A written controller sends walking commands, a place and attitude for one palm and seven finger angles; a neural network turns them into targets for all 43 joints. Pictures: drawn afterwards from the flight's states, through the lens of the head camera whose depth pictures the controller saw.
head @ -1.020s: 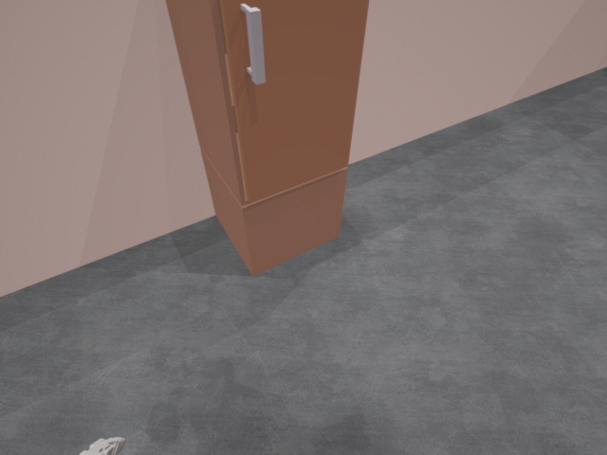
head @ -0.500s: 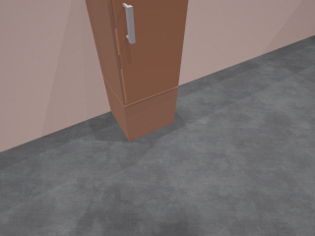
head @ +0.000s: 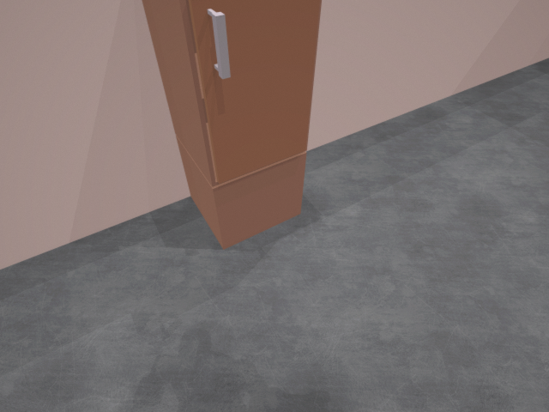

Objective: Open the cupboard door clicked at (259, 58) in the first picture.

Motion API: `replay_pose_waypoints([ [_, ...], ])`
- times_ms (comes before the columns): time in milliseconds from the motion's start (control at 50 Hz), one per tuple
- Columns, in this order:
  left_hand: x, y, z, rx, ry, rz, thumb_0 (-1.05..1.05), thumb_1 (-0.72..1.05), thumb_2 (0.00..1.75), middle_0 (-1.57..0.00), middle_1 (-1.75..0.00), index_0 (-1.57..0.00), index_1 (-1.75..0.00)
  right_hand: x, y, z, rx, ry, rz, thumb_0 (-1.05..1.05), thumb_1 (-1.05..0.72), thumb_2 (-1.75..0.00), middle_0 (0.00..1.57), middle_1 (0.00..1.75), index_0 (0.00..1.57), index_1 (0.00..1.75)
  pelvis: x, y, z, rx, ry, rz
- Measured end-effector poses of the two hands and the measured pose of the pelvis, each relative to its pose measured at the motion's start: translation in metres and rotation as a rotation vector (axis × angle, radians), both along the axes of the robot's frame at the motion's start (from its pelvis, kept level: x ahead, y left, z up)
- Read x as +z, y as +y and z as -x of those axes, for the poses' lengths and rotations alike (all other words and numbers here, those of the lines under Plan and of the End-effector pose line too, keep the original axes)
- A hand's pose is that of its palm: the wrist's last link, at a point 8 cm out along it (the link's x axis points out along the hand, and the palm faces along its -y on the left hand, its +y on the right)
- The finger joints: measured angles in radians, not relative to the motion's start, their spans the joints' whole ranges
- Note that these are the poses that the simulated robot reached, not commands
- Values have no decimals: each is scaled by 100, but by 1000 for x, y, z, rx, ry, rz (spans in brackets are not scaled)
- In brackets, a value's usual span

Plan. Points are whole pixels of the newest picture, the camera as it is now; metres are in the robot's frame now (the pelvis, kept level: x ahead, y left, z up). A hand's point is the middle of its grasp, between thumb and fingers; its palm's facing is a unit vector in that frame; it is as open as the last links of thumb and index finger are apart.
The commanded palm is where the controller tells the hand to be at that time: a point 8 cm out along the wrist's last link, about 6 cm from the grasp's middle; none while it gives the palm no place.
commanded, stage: look at it before walking up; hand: left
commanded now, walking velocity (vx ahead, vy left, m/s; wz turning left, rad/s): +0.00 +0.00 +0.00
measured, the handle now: (218, 44) +0.92 +0.20 +0.14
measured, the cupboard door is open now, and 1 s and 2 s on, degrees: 0 0 0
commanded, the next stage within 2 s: walk to a spot facing it in 0.42 s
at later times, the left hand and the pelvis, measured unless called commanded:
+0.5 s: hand out of the picture +0.08 +0.25 -0.15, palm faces -0.03 -0.94 -0.33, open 7.4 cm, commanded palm none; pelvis +0.01 +0.00 +0.00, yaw +0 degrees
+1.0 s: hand out of the picture +0.07 +0.17 -0.18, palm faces -0.15 -0.95 -0.28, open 7.4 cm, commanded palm none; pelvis -0.01 -0.03 -0.02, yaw -12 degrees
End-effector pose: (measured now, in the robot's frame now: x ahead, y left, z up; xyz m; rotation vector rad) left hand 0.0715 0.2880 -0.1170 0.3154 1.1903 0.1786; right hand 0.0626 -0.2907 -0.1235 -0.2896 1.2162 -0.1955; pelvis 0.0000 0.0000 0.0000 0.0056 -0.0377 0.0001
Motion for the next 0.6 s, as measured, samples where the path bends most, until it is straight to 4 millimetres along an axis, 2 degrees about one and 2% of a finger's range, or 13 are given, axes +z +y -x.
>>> replay_pose_waypoints([
  [600, -1, 3, -3, 12, 28, -1, 0, 91, 90, -21, -30, -20, -30, 5, -1, -21, 13, -11, 14, 1, -91, -90, 20, 30, 20, 30, 1, 1, -10, -7, 6, 2],
])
